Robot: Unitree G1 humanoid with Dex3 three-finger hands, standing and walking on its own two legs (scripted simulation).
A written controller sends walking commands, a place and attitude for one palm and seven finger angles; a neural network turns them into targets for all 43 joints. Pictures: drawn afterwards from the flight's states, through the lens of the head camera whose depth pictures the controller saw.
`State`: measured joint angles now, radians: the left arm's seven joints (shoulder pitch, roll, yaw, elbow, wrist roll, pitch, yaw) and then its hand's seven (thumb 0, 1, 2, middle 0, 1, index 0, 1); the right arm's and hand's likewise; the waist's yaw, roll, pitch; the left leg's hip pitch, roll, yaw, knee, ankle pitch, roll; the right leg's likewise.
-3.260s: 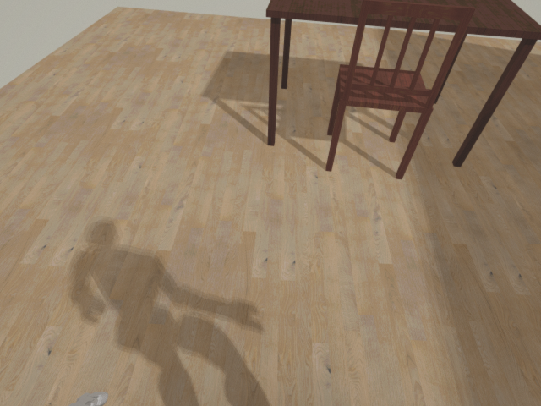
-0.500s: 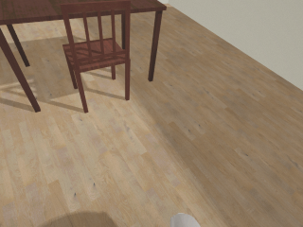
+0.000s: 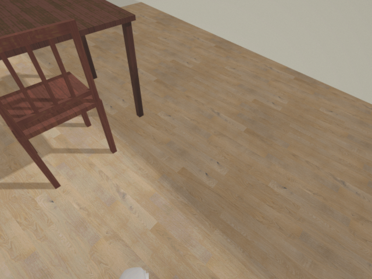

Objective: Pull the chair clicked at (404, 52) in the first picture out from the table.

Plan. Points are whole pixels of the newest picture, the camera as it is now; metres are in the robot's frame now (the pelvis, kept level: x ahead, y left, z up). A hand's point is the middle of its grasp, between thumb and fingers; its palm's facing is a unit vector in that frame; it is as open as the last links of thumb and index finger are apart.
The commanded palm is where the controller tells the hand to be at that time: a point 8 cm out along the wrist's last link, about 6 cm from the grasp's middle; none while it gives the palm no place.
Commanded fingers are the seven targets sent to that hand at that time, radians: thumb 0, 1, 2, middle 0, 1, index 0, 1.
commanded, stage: walk to a spot facing it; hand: left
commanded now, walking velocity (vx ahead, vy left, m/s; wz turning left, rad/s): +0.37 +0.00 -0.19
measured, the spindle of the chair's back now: (42, 77) +0.88 +0.63 -0.09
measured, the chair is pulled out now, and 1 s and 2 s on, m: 0.00 0.00 0.00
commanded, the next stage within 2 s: turn to face it in 0.90 s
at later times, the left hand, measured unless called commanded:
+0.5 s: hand (104, 222) +0.30 +0.23 -0.16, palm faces -0.11 -0.98 -0.17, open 7.4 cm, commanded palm none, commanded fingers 0.00 0.90 0.90 -0.20 -0.30 -0.20 -0.30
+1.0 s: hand (157, 166) +0.49 +0.10 -0.15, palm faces -0.27 -0.94 -0.22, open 7.3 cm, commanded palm none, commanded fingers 0.00 0.90 0.90 -0.20 -0.30 -0.20 -0.30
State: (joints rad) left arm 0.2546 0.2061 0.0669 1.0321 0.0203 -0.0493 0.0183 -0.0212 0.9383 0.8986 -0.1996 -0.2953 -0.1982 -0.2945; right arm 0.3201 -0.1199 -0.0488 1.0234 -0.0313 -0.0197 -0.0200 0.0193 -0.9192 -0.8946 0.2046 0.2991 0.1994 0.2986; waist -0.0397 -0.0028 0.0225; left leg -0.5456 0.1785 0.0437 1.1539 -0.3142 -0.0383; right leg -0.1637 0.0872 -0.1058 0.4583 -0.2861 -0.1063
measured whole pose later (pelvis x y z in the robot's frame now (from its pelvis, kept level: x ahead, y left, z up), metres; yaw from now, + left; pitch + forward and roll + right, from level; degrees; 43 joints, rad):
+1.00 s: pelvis +0.40 -0.06 +0.01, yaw -19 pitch -1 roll +0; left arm 0.28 0.15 0.05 1.05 0.02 -0.06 0.01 0.00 0.92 0.90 -0.20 -0.30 -0.20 -0.29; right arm 0.22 -0.17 -0.06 1.02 -0.03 -0.01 0.01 0.01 -0.91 -0.90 0.20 0.30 0.20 0.30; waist -0.01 0.04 0.01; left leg -0.56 0.16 0.07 1.04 -0.21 -0.05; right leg -0.17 0.06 -0.14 0.37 -0.20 -0.11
